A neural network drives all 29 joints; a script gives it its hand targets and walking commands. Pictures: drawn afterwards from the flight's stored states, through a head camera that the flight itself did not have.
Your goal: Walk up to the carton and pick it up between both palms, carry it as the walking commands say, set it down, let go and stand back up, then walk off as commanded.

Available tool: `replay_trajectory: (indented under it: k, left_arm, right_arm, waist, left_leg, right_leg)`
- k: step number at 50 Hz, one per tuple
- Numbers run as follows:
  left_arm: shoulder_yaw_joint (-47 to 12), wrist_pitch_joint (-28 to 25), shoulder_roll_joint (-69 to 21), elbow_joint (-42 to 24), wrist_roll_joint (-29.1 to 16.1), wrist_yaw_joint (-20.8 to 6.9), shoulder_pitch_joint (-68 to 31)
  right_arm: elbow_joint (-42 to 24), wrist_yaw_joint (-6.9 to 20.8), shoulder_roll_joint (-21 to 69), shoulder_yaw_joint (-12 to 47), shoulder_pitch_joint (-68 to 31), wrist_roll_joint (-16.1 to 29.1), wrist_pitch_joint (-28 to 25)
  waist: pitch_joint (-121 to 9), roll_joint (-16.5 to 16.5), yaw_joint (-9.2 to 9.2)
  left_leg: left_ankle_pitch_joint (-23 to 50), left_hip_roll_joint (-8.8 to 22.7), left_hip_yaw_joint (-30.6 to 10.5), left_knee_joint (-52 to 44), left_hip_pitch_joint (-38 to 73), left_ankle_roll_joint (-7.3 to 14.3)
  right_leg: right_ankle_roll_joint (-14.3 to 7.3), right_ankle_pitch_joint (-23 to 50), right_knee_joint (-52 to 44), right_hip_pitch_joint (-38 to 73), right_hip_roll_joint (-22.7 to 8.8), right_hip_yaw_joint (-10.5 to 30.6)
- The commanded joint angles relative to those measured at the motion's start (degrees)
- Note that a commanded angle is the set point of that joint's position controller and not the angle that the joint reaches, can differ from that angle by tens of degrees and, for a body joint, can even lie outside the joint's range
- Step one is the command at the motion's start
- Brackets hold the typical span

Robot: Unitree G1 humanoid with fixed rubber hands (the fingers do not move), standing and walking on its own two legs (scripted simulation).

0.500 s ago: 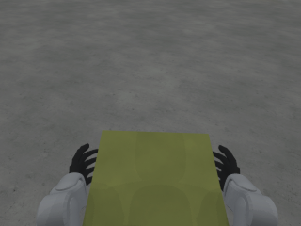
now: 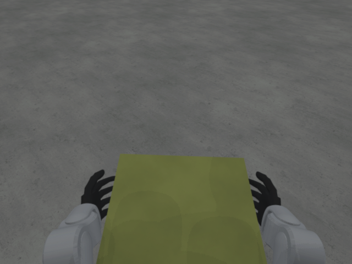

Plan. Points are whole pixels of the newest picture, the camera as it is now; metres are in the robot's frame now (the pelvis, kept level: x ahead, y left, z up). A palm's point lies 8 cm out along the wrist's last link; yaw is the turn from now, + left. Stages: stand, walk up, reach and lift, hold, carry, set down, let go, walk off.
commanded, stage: carry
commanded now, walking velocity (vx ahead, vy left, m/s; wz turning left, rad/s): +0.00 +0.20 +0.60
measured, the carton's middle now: (179, 226) +0.22 +0.00 +0.01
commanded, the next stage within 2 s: none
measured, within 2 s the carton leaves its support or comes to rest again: neither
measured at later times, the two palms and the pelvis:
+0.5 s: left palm out of the picture +0.10 +0.40 +0.09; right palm (139, 223) +0.21 +0.07 +0.07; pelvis -0.06 +0.17 -0.01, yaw +18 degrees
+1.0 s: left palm out of the picture -0.05 +0.58 +0.08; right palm out of the picture +0.13 +0.29 +0.08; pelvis -0.16 +0.32 -0.01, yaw +28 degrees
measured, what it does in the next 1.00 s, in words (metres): steps to the left, turning left: left foot, then right foot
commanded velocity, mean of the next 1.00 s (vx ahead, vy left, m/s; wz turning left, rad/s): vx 0.00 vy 0.12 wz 0.37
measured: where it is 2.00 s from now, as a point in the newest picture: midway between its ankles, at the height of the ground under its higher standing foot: outside the picture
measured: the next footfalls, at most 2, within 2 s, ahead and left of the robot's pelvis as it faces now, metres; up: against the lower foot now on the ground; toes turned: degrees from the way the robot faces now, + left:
left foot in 0.14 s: +0.06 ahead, +0.22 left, +0.00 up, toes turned +14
right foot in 0.44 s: +0.04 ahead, +0.08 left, +0.00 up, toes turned +7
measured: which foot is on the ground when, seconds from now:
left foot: up 0.00-0.12, down 0.14-0.46, up 0.48-0.70, down 0.72-1.00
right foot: down 0.00-0.16, up 0.18-0.42, down 0.44-0.74, up 0.76-1.00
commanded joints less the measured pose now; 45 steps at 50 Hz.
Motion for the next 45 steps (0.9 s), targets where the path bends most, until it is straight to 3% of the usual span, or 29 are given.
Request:
replay_trajectory:
  k: [1, 4, 6, 7, 8, 9, 10, 11, 13, 15, 19, 21, 22, 23, 24, 25, 26, 27, 28, 30, 33, 35, 36, 37, 38, 39, 40, 43, 45]
  left_arm:
    - [-42.5, -0.7, -39.8, -11.7, -17.0, -6.6, -30.8]
    - [-41.8, 0.2, -37.1, -10.4, -15.6, -5.8, -26.5]
    - [-41.6, 0.8, -36.4, -10.2, -15.1, -5.3, -25.4]
    - [-41.6, 1.0, -36.1, -10.0, -14.8, -5.2, -24.8]
    - [-41.9, 1.2, -35.9, -10.5, -14.7, -5.2, -25.8]
    - [-43.4, 1.8, -35.0, -12.2, -15.0, -5.4, -27.5]
    - [-44.3, 1.7, -37.1, -12.0, -16.3, -5.7, -29.8]
    - [-45.5, 1.5, -40.0, -11.5, -17.8, -6.4, -30.6]
    - [-47.1, 0.9, -44.0, -11.4, -20.7, -7.5, -33.9]
    - [-47.5, 0.3, -45.4, -12.7, -22.0, -7.6, -34.9]
    - [-46.6, 0.1, -43.1, -13.0, -21.3, -7.3, -33.3]
    - [-45.4, 0.1, -41.6, -12.2, -20.8, -7.3, -31.6]
    - [-44.5, 0.1, -41.2, -11.5, -20.3, -7.4, -30.3]
    - [-43.5, -0.1, -40.1, -11.1, -19.8, -7.4, -29.2]
    - [-40.8, -1.0, -40.0, -9.1, -18.7, -7.2, -29.3]
    - [-41.0, -0.4, -40.0, -6.3, -17.1, -7.2, -25.2]
    - [-41.5, -0.8, -40.6, -9.1, -17.4, -7.4, -27.6]
    - [-41.9, -0.9, -40.5, -10.3, -17.5, -7.4, -29.0]
    - [-41.9, -0.9, -40.4, -10.7, -17.4, -7.4, -29.1]
    - [-42.0, -0.5, -39.0, -12.7, -17.4, -6.9, -29.4]
    - [-41.3, 0.7, -36.2, -11.4, -15.9, -6.2, -24.9]
    - [-41.7, 1.4, -35.8, -11.6, -15.7, -5.9, -24.9]
    - [-42.1, 1.6, -35.8, -11.8, -15.6, -5.9, -25.2]
    - [-42.5, 2.1, -35.0, -11.9, -15.6, -6.0, -26.1]
    - [-44.1, 2.5, -35.2, -14.0, -17.2, -6.3, -29.0]
    - [-44.6, 2.6, -38.0, -12.5, -18.1, -6.7, -30.5]
    - [-46.2, 2.5, -41.0, -12.6, -19.8, -7.3, -32.8]
    - [-48.5, 1.2, -45.3, -13.9, -23.2, -8.2, -37.2]
    - [-48.6, 0.8, -45.1, -14.4, -23.5, -8.2, -37.6]
  right_arm:
    - [-9.5, 5.6, 43.9, 45.7, -29.6, 19.2, -1.5]
    - [-9.2, 5.1, 41.7, 44.5, -27.7, 18.7, -0.7]
    - [-8.1, 5.3, 41.5, 43.6, -26.4, 18.6, 0.1]
    - [-7.4, 5.4, 41.5, 43.3, -25.5, 18.5, 0.4]
    - [-6.1, 5.5, 41.7, 42.8, -23.7, 18.4, 0.4]
    - [-4.8, 5.5, 40.3, 40.6, -22.5, 17.4, 0.2]
    - [-6.4, 5.5, 41.4, 40.7, -23.5, 18.1, -0.1]
    - [-7.7, 5.4, 42.5, 40.9, -24.4, 17.6, -0.5]
    - [-10.0, 5.2, 44.3, 41.0, -27.4, 16.5, -1.5]
    - [-10.2, 5.3, 44.3, 40.9, -26.6, 16.2, -2.2]
    - [-10.3, 5.1, 42.5, 42.3, -25.3, 16.4, -2.4]
    - [-10.5, 4.8, 42.2, 43.3, -25.7, 16.5, -2.0]
    - [-10.9, 4.7, 42.3, 44.1, -27.0, 16.7, -1.8]
    - [-11.3, 4.8, 42.0, 45.0, -27.6, 16.6, -1.4]
    - [-13.4, 5.2, 41.5, 47.5, -30.5, 17.8, -0.7]
    - [-11.7, 5.1, 42.5, 46.0, -30.1, 16.8, -0.9]
    - [-12.4, 5.2, 43.8, 46.9, -32.0, 18.5, -1.4]
    - [-12.3, 5.2, 43.7, 46.7, -32.0, 18.8, -1.5]
    - [-11.5, 5.3, 43.6, 46.7, -30.2, 18.7, -1.5]
    - [-11.0, 5.1, 43.4, 46.3, -28.9, 18.9, -1.2]
    - [-10.3, 4.7, 41.3, 44.8, -26.5, 18.4, -0.1]
    - [-9.3, 4.9, 41.1, 43.7, -25.5, 18.2, 0.6]
    - [-8.2, 4.9, 40.5, 43.0, -24.2, 18.0, 0.8]
    - [-7.1, 4.9, 40.2, 42.0, -23.2, 17.3, 0.9]
    - [-6.6, 4.7, 39.5, 39.9, -21.9, 16.5, 0.6]
    - [-8.4, 4.6, 41.1, 40.5, -24.0, 17.2, 0.3]
    - [-9.1, 4.6, 42.4, 39.9, -25.2, 16.4, -0.1]
    - [-9.5, 5.0, 44.5, 39.2, -25.9, 15.6, -1.7]
    - [-9.1, 5.1, 44.1, 39.4, -25.7, 15.6, -2.1]
  waist:
    - [-10.9, -12.3, 0.63]
    - [-12.0, -16.2, 1.44]
    - [-13.2, -15.7, 1.01]
    - [-14.6, -11.9, 0.78]
    - [-15.9, -3.1, 0.11]
    - [-14.0, 20.2, -1.2]
    - [-15.7, 21.3, -0.65]
    - [-16.2, 16.4, -0.52]
    - [-16.7, 9.3, 0.13]
    - [-16.8, 8.1, 0.53]
    - [-16.4, 8.3, 0.38]
    - [-15.9, 8.4, 0.89]
    - [-15.6, 7.0, 2.06]
    - [-14.3, -0.7, 3.14]
    - [-11.6, -30.3, 2.76]
    - [-6.6, -20.7, 1.22]
    - [-7.1, -12.1, 1.3]
    - [-8.2, -9.3, 0.98]
    - [-8.8, -10.4, 0.59]
    - [-9.8, -14.0, 0.92]
    - [-11.3, -17.5, 1.9]
    - [-12.9, -14.4, 1.13]
    - [-14.5, -7.3, 0.78]
    - [-14.3, 3.7, -0.28]
    - [-14.6, 21.1, -1.1]
    - [-16.0, 17.5, -0.28]
    - [-15.5, 13.6, -0.08]
    - [-16.4, 8.8, 0.77]
    - [-16.3, 7.4, 0.81]
  left_leg:
    - [-2.3, 5.2, -1.7, -2.8, 1.0, -1.5]
    - [-3.3, 5.2, 3.0, -16.3, 5.5, -0.5]
    - [3.0, 4.5, 5.8, -28.8, 11.7, 0.6]
    - [6.4, 3.8, 5.1, -33.9, 18.0, 1.1]
    - [9.5, 6.1, 1.0, -35.8, 26.3, 1.6]
    - [27.7, 21.0, -21.6, -37.3, 31.1, 7.5]
    - [38.8, 21.4, -23.3, -33.7, 34.3, 10.8]
    - [42.6, 21.3, -21.1, -30.9, 33.0, 11.4]
    - [31.7, 18.5, -14.5, -31.3, 25.8, 10.6]
    - [19.7, 15.4, -11.6, -34.4, 21.1, 9.8]
    - [9.7, 16.1, -17.9, -40.4, 19.0, 9.9]
    - [10.0, 14.7, -18.1, -43.4, 15.4, 6.6]
    - [8.6, 11.9, -15.3, -43.6, 9.9, 2.2]
    - [6.3, 6.2, -8.4, -38.1, -1.8, -5.7]
    - [-6.6, 0.1, 0.7, -1.6, -7.1, -6.7]
    - [-4.9, 5.0, -6.1, 9.4, -6.9, -2.8]
    - [-3.3, 5.2, -6.9, 11.0, -5.8, -2.0]
    - [-2.5, 6.0, -6.6, 9.3, -5.3, -1.8]
    - [-2.5, 5.9, -5.1, 4.7, -3.5, -1.6]
    - [-2.7, 4.8, 0.0, -4.5, 1.5, -2.1]
    - [-2.4, 4.9, 4.4, -18.5, 6.6, -1.0]
    - [6.1, 3.7, 7.5, -31.6, 16.7, 0.3]
    - [8.9, 4.3, 6.1, -35.7, 25.5, 0.0]
    - [15.8, 13.6, -4.1, -37.4, 31.8, 2.1]
    - [29.7, 25.3, -24.0, -38.9, 34.1, 8.9]
    - [35.7, 25.0, -20.9, -35.4, 33.7, 11.2]
    - [34.9, 24.8, -17.9, -34.2, 30.7, 11.3]
    - [15.6, 20.6, -9.7, -36.4, 23.1, 9.7]
    - [7.0, 19.7, -9.9, -38.5, 21.6, 9.4]
  right_leg:
    - [-3.2, 24.1, -12.0, 10.5, -15.1, 6.6]
    - [-3.0, 30.7, -9.8, 12.8, -16.8, 4.5]
    - [-1.1, 29.0, -7.0, 12.7, -16.8, 2.2]
    - [0.7, 25.3, -3.1, 9.8, -14.5, 0.3]
    - [2.3, 14.6, 5.0, 2.0, -11.6, -0.8]
    - [7.0, -18.2, 16.6, -18.2, -1.2, -5.2]
    - [6.3, -28.2, 24.8, -22.1, 0.6, 1.6]
    - [5.4, -26.9, 29.9, -22.9, 0.8, 4.7]
    - [4.6, -18.8, 30.4, -17.9, 0.1, 6.2]
    - [4.0, -12.9, 25.8, -11.8, 1.5, 4.4]
    - [1.5, -11.3, 13.9, -4.7, 4.2, 4.5]
    - [-0.5, -9.8, 1.9, 4.0, 5.8, 4.1]
    - [-2.0, -6.3, -9.1, 13.7, 5.3, 4.4]
    - [-4.9, -11.7, -20.6, 25.6, -3.9, 13.6]
    - [-13.8, -10.4, -26.0, 18.0, -29.4, 41.1]
    - [-13.2, -0.5, -24.7, 9.2, -27.1, 34.3]
    - [-11.3, 3.4, -22.1, 8.6, -24.0, 27.2]
    - [-7.9, 7.2, -19.7, 10.2, -20.5, 19.8]
    - [-5.0, 16.6, -16.2, 12.2, -17.1, 13.3]
    - [-3.0, 29.3, -11.2, 12.8, -14.0, 4.7]
    - [-2.8, 31.9, -9.4, 14.4, -15.8, 3.9]
    - [-0.1, 24.0, -5.5, 10.6, -13.2, 0.5]
    - [1.8, 17.2, 0.7, 5.0, -9.8, -1.8]
    - [4.5, -2.9, 6.4, -7.0, -6.1, -2.2]
    - [7.3, -24.9, 17.1, -20.1, 1.6, -2.5]
    - [5.7, -26.0, 23.3, -18.5, 0.6, 5.0]
    - [5.3, -23.7, 26.1, -18.2, 0.8, 6.6]
    - [4.1, -13.6, 25.9, -11.1, 0.3, 6.6]
    - [3.2, -11.7, 20.8, -7.9, 1.4, 6.5]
